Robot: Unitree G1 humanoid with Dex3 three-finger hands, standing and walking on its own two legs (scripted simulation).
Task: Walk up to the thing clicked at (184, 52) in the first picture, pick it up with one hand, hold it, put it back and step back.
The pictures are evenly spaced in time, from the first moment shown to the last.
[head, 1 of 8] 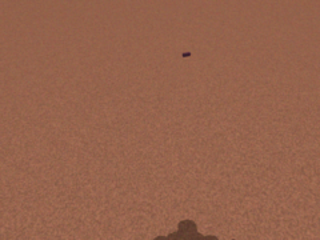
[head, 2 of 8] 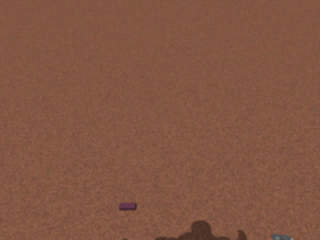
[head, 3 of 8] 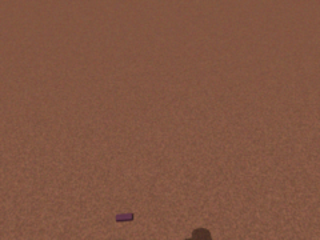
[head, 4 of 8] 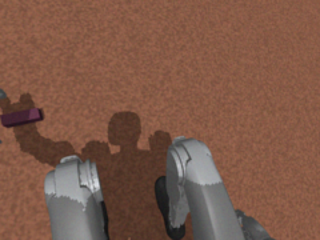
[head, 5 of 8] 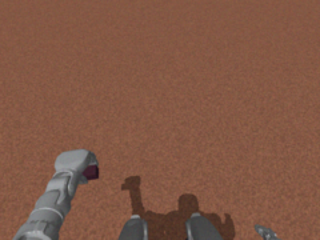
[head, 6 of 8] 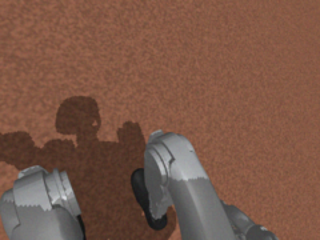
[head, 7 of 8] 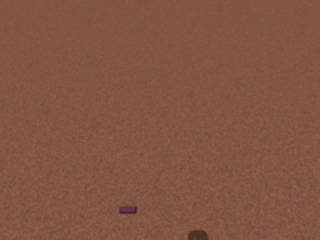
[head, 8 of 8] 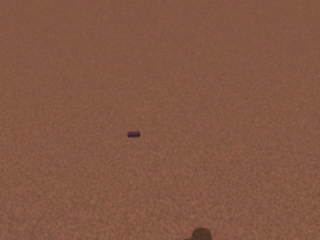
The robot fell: no
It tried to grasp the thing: yes
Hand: left
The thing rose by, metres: 0.69
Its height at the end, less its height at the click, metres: +0.00
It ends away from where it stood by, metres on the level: 0.01
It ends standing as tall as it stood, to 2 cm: yes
